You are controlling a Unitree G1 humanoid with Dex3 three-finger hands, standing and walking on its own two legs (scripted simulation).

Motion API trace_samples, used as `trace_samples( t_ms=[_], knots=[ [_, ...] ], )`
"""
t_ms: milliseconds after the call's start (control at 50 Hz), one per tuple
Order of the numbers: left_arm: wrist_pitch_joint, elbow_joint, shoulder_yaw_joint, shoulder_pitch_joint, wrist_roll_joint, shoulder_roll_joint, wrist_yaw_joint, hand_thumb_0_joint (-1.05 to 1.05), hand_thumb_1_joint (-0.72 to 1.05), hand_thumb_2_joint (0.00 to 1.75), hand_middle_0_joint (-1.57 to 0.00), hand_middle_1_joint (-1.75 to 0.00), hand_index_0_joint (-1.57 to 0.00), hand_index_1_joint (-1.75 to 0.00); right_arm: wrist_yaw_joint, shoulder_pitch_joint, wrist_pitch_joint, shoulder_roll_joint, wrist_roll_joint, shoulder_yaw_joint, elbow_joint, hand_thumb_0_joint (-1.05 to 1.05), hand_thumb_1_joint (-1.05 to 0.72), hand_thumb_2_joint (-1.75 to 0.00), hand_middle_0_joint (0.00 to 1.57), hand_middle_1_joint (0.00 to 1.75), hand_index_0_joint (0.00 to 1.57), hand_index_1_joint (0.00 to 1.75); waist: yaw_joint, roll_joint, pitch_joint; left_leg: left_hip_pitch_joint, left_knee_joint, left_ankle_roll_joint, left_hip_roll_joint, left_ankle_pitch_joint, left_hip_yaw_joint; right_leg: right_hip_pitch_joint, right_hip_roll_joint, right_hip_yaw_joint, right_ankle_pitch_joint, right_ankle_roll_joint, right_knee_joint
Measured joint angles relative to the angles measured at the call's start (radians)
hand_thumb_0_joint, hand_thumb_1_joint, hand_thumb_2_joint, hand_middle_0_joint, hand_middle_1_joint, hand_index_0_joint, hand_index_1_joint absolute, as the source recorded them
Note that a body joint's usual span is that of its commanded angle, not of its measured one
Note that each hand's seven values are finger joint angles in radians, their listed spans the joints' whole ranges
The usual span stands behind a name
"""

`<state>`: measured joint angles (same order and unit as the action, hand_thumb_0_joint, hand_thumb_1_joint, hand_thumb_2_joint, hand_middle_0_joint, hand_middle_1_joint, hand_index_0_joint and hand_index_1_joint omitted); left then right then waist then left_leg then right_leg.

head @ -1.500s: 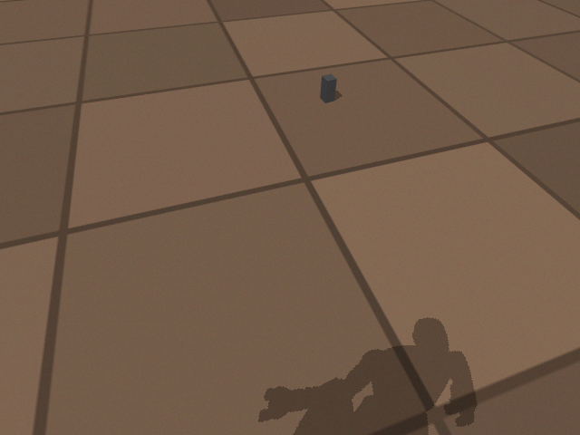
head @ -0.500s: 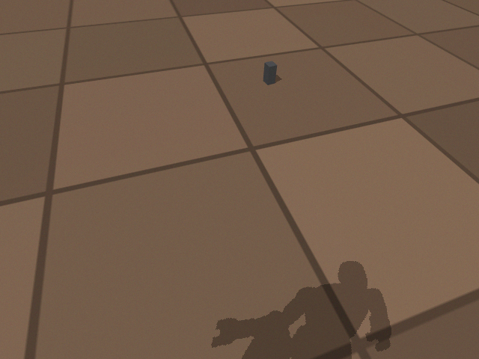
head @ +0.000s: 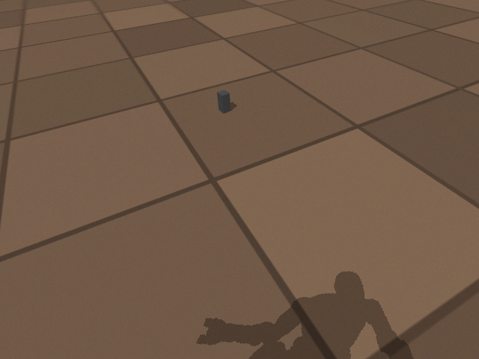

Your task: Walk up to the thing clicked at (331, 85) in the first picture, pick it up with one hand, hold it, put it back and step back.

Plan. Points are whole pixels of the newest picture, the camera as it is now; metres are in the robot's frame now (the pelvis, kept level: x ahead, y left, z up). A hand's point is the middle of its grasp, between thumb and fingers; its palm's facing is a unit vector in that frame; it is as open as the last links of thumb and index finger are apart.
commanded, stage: walk up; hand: left
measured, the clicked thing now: (224, 101) +2.17 +0.15 -0.68
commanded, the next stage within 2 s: none
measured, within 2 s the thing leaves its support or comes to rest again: neither
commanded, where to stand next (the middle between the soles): +1.83 -0.04 m, yaw -3 degrees
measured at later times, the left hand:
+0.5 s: hand (120, 312) +0.29 +0.27 -0.15, palm faces +0.00 -0.93 -0.37, open 7.4 cm
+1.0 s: hand (183, 160) +0.73 +0.18 -0.10, palm faces -0.02 -0.91 -0.41, open 7.4 cm
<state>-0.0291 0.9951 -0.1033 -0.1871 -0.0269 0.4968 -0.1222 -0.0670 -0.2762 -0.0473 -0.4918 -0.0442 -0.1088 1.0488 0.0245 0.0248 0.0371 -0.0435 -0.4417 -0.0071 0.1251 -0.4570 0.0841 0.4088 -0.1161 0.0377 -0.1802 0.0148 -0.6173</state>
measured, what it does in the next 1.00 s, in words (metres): walks ahead: left foot, then right foot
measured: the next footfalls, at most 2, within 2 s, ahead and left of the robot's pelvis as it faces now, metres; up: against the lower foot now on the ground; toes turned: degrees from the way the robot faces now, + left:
left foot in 0.46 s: +0.44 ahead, +0.12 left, +0.00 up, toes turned +5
right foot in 0.86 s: +0.72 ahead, -0.21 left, +0.00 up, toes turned -8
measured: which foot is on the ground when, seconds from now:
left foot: down 0.00-0.00, up 0.02-0.44, down 0.46-0.90, up 0.92-1.00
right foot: down 0.00-0.50, up 0.52-0.84, down 0.86-1.00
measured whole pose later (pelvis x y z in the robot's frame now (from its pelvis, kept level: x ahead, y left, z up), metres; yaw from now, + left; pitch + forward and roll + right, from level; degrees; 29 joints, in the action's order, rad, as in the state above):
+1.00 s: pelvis +0.61 -0.09 +0.00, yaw -2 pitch -3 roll +2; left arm -0.10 0.89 -0.05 -0.20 0.01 0.38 -0.07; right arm -0.06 -0.29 -0.05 -0.45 0.00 -0.06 0.97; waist -0.01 0.06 -0.06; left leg 0.30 -1.21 0.04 0.06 -0.40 0.00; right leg 0.36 -0.08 0.08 -0.25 -0.02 -0.67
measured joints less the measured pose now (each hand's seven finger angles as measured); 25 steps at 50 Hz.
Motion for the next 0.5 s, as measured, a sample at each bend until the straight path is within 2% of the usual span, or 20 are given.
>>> trace_samples(
  t_ms=[20, 40, 60, 100, 140, 200, 280, 340, 400, 460, 500],
  knots=[
    [-0.012, 0.001, -0.003, 0.008, -0.001, -0.015, 0.009, 0.01, 0.91, 0.9, -0.2, -0.3, -0.2, -0.3, 0.004, 0.005, 0.006, -0.013, -0.001, -0.002, 0.004, 0.01, -0.9, -0.9, 0.21, 0.3, 0.21, 0.3, -0.004, 0.037, -0.007, 0.033, -0.114, 0.025, 0.036, -0.039, -0.026, -0.004, 0.029, 0.024, -0.02, 0.0, -0.041],
    [-0.028, -0.009, -0.004, 0.012, -0.003, -0.03, 0.019, 0.01, 0.91, 0.9, -0.2, -0.3, -0.2, -0.3, 0.009, 0.01, 0.015, -0.017, 0.001, 0.0, 0.007, 0.01, -0.9, -0.9, 0.2, 0.3, 0.21, 0.3, -0.012, 0.06, -0.013, 0.096, -0.273, 0.038, 0.039, -0.067, -0.069, -0.005, 0.047, 0.045, -0.062, -0.004, -0.083],
    [-0.041, -0.021, -0.001, 0.008, -0.002, -0.045, 0.027, 0.01, 0.91, 0.9, -0.2, -0.3, -0.2, -0.3, 0.01, 0.016, 0.023, -0.014, 0.006, 0.006, 0.008, 0.01, -0.9, -0.9, 0.2, 0.3, 0.21, 0.3, -0.026, 0.068, -0.015, 0.166, -0.43, 0.04, 0.013, -0.07, -0.102, -0.014, 0.057, 0.054, -0.095, -0.01, -0.102],
    [-0.052, -0.034, 0.015, -0.021, 0.009, -0.078, 0.034, 0.01, 0.91, 0.9, -0.2, -0.3, -0.21, -0.3, 0.005, 0.038, 0.029, -0.001, 0.011, 0.019, 0.006, 0.01, -0.9, -0.9, 0.2, 0.3, 0.2, 0.3, -0.052, 0.072, -0.019, 0.296, -0.651, 0.038, -0.045, -0.019, -0.103, -0.069, 0.071, 0.057, -0.114, -0.024, -0.063],
    [-0.054, -0.026, 0.033, -0.058, 0.016, -0.103, 0.04, 0.01, 0.91, 0.9, -0.2, -0.3, -0.21, -0.3, -0.007, 0.07, 0.02, 0.016, 0.025, 0.032, -0.007, 0.01, -0.91, -0.9, 0.2, 0.3, 0.2, 0.3, -0.062, 0.075, -0.026, 0.408, -0.727, 0.042, -0.068, 0.07, -0.073, -0.15, 0.087, 0.058, -0.097, -0.035, 0.031],
    [-0.055, -0.002, 0.047, -0.111, 0.024, -0.112, 0.049, 0.01, 0.9, 0.9, -0.21, -0.3, -0.21, -0.3, -0.032, 0.099, 0.002, 0.048, 0.036, 0.046, -0.053, 0.01, -0.9, -0.9, 0.2, 0.3, 0.2, 0.3, -0.071, 0.06, -0.035, 0.529, -0.659, 0.039, -0.059, 0.188, -0.047, -0.261, 0.108, 0.052, -0.073, -0.044, 0.162],
    [-0.06, 0.012, 0.049, -0.161, 0.028, -0.104, 0.058, 0.01, 0.9, 0.9, -0.21, -0.3, -0.21, -0.3, -0.06, 0.119, 0.009, 0.073, 0.029, 0.047, -0.099, 0.0, -0.9, -0.9, 0.2, 0.3, 0.21, 0.3, -0.076, 0.034, -0.044, 0.632, -0.495, 0.005, -0.021, 0.296, -0.066, -0.364, 0.132, 0.046, -0.082, -0.052, 0.268],
    [-0.064, 0.005, 0.046, -0.175, 0.026, -0.091, 0.057, 0.01, 0.9, 0.9, -0.21, -0.3, -0.21, -0.3, -0.069, 0.13, 0.02, 0.073, 0.021, 0.044, -0.112, 0.0, -0.9, -0.9, 0.2, 0.3, 0.21, 0.3, -0.076, 0.015, -0.055, 0.65, -0.333, -0.011, 0.005, 0.351, -0.074, -0.423, 0.141, 0.046, -0.112, -0.046, 0.312],
    [-0.065, -0.008, 0.044, -0.17, 0.023, -0.076, 0.054, 0.01, 0.9, 0.9, -0.21, -0.3, -0.21, -0.3, -0.068, 0.139, 0.023, 0.062, 0.022, 0.038, -0.113, 0.0, -0.9, -0.9, 0.2, 0.3, 0.21, 0.3, -0.081, 0.005, -0.07, 0.608, -0.171, -0.003, 0.013, 0.403, -0.066, -0.48, 0.144, 0.05, -0.168, -0.034, 0.325],
    [-0.059, -0.017, 0.048, -0.174, 0.025, -0.059, 0.057, 0.01, 0.9, 0.9, -0.21, -0.3, -0.21, -0.3, -0.056, 0.143, 0.022, 0.055, 0.018, 0.03, -0.111, 0.0, -0.9, -0.9, 0.2, 0.3, 0.21, 0.3, -0.088, -0.012, -0.06, 0.521, -0.081, 0.014, -0.011, 0.395, -0.035, -0.52, 0.126, 0.046, -0.26, -0.014, 0.289],
    [-0.042, -0.013, 0.045, -0.152, 0.029, -0.038, 0.07, 0.01, 0.9, 0.9, -0.21, -0.3, -0.21, -0.3, -0.038, 0.158, 0.005, 0.083, 0.005, 0.023, -0.112, 0.0, -0.9, -0.9, 0.2, 0.3, 0.21, 0.3, -0.078, -0.087, -0.079, 0.492, -0.112, 0.007, -0.073, 0.352, 0.003, -0.483, 0.048, 0.041, -0.338, -0.025, 0.119]
  ],
)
